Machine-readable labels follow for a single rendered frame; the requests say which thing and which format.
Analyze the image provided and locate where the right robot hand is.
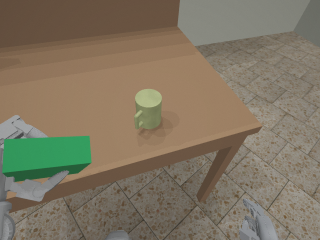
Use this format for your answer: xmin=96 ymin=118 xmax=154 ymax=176
xmin=239 ymin=198 xmax=279 ymax=240

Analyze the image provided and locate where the table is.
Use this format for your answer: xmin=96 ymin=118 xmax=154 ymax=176
xmin=0 ymin=0 xmax=263 ymax=213

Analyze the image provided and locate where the robot left forearm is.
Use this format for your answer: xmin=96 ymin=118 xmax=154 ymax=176
xmin=0 ymin=201 xmax=16 ymax=240

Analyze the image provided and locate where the left robot thigh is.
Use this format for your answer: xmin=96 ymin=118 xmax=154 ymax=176
xmin=104 ymin=230 xmax=132 ymax=240

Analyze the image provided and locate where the left robot hand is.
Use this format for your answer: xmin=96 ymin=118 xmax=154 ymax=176
xmin=0 ymin=115 xmax=69 ymax=202

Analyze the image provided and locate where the sponge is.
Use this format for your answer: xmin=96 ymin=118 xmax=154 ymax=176
xmin=2 ymin=136 xmax=92 ymax=182

